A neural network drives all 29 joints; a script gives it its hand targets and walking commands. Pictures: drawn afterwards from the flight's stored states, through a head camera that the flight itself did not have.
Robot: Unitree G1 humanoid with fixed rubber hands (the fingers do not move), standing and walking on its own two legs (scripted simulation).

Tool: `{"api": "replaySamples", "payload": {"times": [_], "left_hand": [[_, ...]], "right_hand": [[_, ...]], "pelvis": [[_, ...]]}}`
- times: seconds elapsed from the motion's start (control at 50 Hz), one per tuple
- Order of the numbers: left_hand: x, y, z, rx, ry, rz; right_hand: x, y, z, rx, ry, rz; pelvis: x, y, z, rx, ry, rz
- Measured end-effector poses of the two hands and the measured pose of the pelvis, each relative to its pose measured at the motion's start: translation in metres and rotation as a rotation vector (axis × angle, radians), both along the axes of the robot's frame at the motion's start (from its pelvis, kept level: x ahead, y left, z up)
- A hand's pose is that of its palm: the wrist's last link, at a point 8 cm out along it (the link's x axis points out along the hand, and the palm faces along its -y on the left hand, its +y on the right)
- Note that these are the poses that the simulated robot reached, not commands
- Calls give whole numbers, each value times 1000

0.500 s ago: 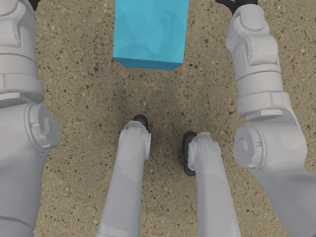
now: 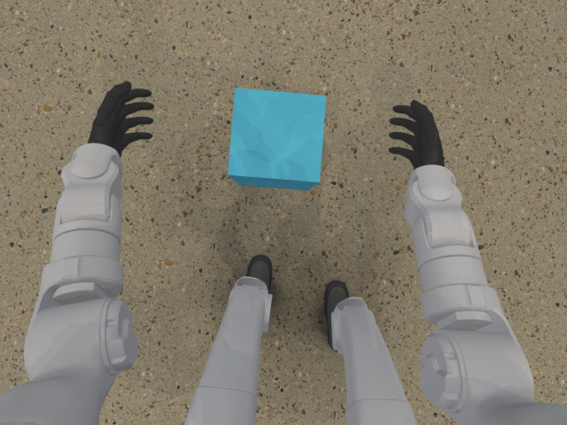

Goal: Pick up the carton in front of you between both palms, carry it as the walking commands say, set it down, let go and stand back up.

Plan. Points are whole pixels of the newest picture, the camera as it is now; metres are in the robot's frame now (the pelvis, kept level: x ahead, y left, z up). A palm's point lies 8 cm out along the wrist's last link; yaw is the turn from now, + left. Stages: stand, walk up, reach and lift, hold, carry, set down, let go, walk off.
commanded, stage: let go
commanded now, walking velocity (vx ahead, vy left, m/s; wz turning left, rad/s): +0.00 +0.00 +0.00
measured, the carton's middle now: (276, 146) +0.52 +0.08 -0.57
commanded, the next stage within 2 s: stand in 1.06 s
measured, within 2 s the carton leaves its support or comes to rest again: neither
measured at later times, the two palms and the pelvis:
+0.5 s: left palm (113, 296) +0.24 +0.22 -0.01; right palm out of the picture +0.28 -0.24 -0.01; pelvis +0.05 -0.04 +0.07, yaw +3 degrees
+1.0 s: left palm (121, 318) +0.23 +0.20 +0.01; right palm out of the picture +0.24 -0.27 +0.02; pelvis +0.07 -0.04 +0.08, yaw +2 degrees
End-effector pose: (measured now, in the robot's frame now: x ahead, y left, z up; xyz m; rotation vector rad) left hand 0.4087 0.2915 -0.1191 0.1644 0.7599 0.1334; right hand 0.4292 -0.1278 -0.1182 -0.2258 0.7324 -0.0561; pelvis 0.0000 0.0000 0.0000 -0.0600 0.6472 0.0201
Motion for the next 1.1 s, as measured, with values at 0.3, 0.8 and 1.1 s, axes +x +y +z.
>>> {"api": "replaySamples", "payload": {"times": [0.3,0.8,1.1], "left_hand": [[-102,-37,72,-21,11,2],[-189,-102,133,-22,35,-23],[-183,-81,132,41,53,-12]], "right_hand": [[-90,-65,71,23,20,20],[-188,-149,135,28,47,4],[-190,-139,127,-11,76,-14]], "pelvis": [[31,-16,47,43,-222,13],[71,-50,82,95,-675,14],[74,-36,79,86,-683,9]]}}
